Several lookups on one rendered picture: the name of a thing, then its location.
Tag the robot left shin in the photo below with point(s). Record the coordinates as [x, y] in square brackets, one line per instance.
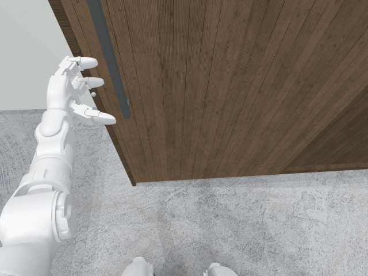
[138, 259]

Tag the robot left forearm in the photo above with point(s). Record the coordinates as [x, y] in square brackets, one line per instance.
[52, 164]

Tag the wardrobe door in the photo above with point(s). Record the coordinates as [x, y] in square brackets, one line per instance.
[343, 140]
[224, 88]

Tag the robot right shin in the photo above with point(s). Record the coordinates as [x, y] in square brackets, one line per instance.
[214, 264]

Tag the handle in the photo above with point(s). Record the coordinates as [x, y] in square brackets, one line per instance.
[101, 28]

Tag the robot shin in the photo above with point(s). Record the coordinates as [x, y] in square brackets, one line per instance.
[138, 259]
[214, 264]

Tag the left robot hand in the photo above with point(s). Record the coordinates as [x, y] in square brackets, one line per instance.
[61, 91]

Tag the left robot upper arm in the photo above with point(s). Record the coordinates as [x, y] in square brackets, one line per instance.
[33, 229]

